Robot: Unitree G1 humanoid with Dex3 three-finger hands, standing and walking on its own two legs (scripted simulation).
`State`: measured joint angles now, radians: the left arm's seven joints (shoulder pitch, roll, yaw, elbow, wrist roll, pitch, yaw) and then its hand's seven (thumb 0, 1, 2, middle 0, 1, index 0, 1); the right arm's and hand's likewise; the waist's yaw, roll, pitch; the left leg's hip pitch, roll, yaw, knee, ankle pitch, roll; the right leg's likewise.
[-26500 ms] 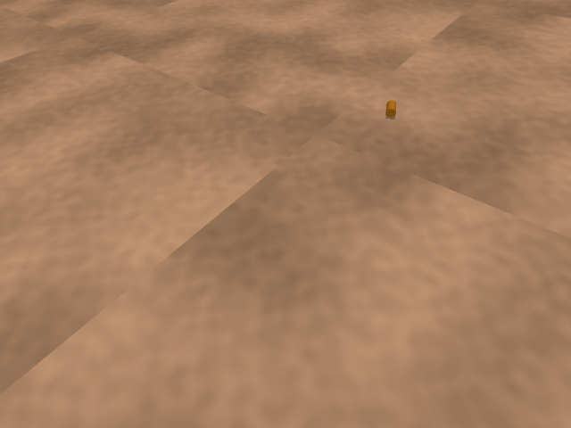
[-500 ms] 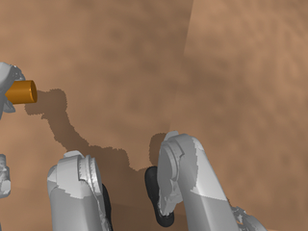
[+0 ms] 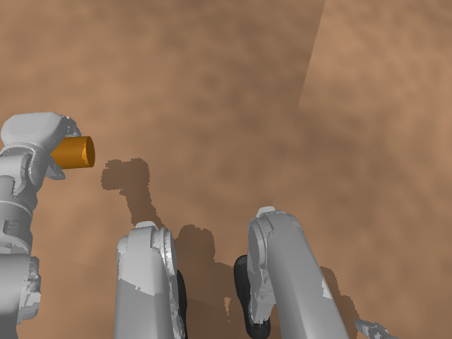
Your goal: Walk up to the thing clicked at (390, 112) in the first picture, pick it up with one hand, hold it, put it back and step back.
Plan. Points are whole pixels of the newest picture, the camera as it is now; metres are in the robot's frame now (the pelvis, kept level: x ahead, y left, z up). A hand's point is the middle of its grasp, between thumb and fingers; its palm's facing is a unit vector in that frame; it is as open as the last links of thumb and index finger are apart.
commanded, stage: lift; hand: left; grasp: from above
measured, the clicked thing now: (59, 153) +0.46 +0.31 -0.16
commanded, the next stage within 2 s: hold in 1.32 s
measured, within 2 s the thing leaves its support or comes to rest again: neither
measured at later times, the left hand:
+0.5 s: hand out of the picture +0.38 +0.30 +0.06, palm faces -0.44 -0.11 -0.89, open 8.6 cm
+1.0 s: hand out of the picture +0.35 +0.28 +0.22, palm faces -0.45 -0.09 -0.89, open 8.7 cm
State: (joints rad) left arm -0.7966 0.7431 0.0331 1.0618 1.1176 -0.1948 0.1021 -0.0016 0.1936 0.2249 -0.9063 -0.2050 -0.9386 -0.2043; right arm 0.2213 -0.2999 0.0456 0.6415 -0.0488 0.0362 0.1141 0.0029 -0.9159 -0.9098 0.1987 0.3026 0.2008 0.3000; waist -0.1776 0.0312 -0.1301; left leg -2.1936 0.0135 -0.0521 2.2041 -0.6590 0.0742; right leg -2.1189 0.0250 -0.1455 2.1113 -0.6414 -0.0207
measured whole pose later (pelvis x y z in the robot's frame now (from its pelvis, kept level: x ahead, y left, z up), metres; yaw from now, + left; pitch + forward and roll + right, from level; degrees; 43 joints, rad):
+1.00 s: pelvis +0.05 +0.01 +0.30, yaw +6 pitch +16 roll -3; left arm -0.35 0.45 -0.17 0.87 1.03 -0.08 0.15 -0.01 0.18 0.31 -0.86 -0.30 -0.88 -0.31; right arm 0.27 -0.26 -0.01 0.73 0.05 -0.02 -0.04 0.01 -0.90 -0.91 0.20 0.30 0.20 0.30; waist -0.07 0.04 -0.14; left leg -0.92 0.00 0.01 1.10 -0.46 0.05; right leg -0.89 0.05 -0.02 1.04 -0.43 -0.01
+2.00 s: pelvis +0.09 +0.02 +0.37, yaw +5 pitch +5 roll -1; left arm -0.26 0.43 -0.23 0.70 0.99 -0.04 0.00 0.00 0.21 0.24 -0.87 -0.25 -0.90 -0.25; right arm 0.24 -0.26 -0.03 0.69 0.07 0.06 -0.05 0.01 -0.89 -0.90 0.20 0.30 0.20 0.30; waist -0.01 0.05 -0.06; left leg -0.38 -0.02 0.04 0.59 -0.31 0.05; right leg -0.37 0.03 0.03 0.56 -0.29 0.00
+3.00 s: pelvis +0.08 +0.00 +0.38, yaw +5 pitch +1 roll +0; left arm -0.21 0.42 -0.24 0.59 0.97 -0.04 -0.05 -0.01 0.22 0.23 -0.85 -0.28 -0.88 -0.28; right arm 0.16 -0.26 -0.01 0.68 0.08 0.08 -0.08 0.01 -0.89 -0.90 0.20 0.30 0.20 0.30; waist 0.01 0.06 -0.01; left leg -0.25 -0.02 0.03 0.46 -0.23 0.03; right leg -0.26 0.03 0.03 0.47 -0.22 -0.02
